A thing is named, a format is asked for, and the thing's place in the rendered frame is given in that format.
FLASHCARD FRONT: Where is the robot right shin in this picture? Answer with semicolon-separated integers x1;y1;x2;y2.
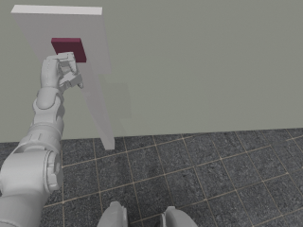
160;206;175;227

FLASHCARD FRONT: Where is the robot left thigh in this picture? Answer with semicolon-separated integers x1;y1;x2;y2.
97;205;128;227

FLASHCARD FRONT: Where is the panel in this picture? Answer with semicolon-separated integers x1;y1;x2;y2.
11;5;116;150

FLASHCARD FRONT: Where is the robot left upper arm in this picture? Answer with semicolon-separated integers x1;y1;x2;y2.
0;149;63;227

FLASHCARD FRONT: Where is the button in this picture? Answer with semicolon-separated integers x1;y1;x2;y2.
51;38;87;63

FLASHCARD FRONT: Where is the robot left hand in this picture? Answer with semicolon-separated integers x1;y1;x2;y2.
40;52;83;95

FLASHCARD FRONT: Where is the left robot forearm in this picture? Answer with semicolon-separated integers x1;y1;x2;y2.
0;87;65;194

